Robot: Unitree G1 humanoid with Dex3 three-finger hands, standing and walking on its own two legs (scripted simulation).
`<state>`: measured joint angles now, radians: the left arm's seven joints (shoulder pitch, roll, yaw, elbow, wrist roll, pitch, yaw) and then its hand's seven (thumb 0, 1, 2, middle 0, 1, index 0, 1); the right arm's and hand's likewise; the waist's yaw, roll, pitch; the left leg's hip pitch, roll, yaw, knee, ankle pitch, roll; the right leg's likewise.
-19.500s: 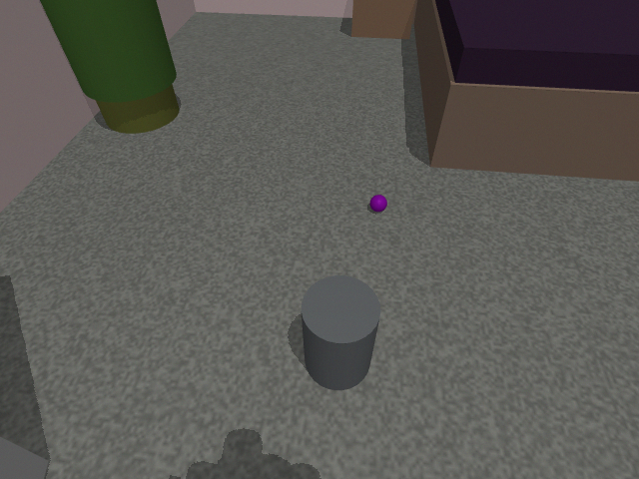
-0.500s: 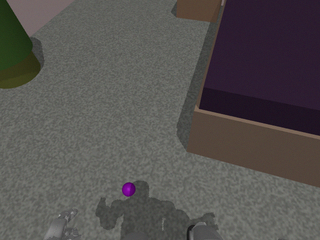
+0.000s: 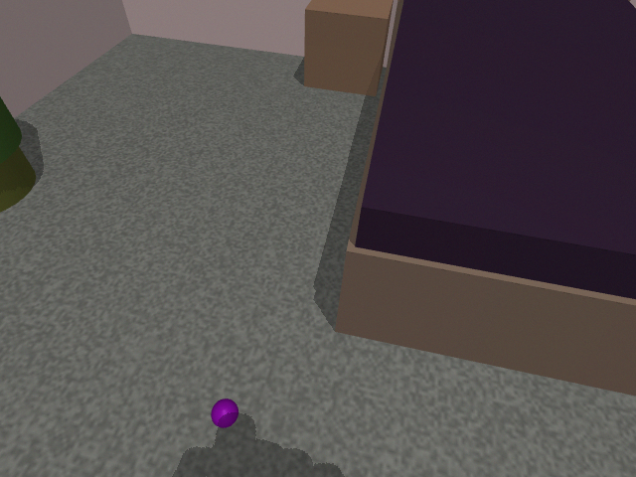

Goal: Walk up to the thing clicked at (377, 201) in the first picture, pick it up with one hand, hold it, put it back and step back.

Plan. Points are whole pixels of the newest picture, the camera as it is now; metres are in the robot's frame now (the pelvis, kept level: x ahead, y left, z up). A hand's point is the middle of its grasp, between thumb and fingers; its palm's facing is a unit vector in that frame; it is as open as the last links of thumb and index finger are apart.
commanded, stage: walk up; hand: left
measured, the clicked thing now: (224, 413) +0.45 +0.25 -0.74
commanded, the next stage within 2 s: stand in 0.48 s
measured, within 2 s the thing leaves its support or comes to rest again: neither
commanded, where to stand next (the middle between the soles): +0.09 +0.00 m, yaw +3 degrees
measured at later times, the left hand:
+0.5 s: hand out of the picture +0.12 +0.31 -0.17, palm faces +0.05 -0.89 -0.46, open 7.4 cm
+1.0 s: hand out of the picture +0.08 +0.27 -0.15, palm faces +0.00 -0.94 -0.34, open 7.4 cm
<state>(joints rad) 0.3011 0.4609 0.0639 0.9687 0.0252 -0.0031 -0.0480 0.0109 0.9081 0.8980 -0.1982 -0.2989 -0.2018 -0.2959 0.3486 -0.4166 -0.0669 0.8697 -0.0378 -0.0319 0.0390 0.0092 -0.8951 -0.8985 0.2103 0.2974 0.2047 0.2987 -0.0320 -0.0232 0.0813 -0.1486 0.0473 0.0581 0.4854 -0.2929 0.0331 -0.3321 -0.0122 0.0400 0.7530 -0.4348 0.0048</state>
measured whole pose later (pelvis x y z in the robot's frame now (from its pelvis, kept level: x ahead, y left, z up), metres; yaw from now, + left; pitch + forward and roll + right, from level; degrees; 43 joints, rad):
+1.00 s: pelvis +0.02 +0.01 +0.00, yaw +2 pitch -4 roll +0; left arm 0.14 0.37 -0.02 1.10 0.01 -0.02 -0.01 0.01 0.91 0.90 -0.20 -0.30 -0.20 -0.30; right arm 0.08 -0.34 -0.02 1.09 0.00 -0.01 0.02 0.01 -0.90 -0.90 0.21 0.30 0.20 0.30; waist 0.01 0.00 0.07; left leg -0.18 0.02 -0.01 0.42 -0.17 -0.01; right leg -0.12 -0.02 0.02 0.41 -0.22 0.03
